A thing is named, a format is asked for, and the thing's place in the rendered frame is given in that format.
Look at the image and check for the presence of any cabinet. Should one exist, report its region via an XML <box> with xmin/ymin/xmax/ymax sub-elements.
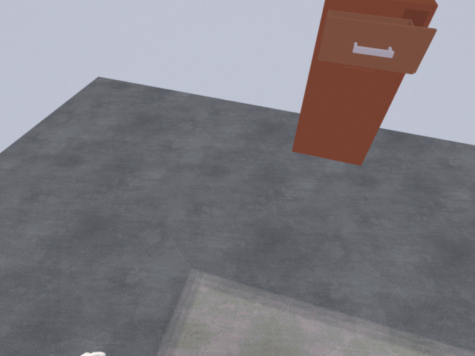
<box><xmin>292</xmin><ymin>0</ymin><xmax>438</xmax><ymax>166</ymax></box>

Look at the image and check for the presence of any handle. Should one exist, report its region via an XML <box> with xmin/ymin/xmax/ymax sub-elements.
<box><xmin>341</xmin><ymin>66</ymin><xmax>375</xmax><ymax>76</ymax></box>
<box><xmin>353</xmin><ymin>42</ymin><xmax>394</xmax><ymax>58</ymax></box>

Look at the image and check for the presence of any drawer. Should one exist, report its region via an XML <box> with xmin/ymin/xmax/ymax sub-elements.
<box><xmin>318</xmin><ymin>10</ymin><xmax>437</xmax><ymax>74</ymax></box>

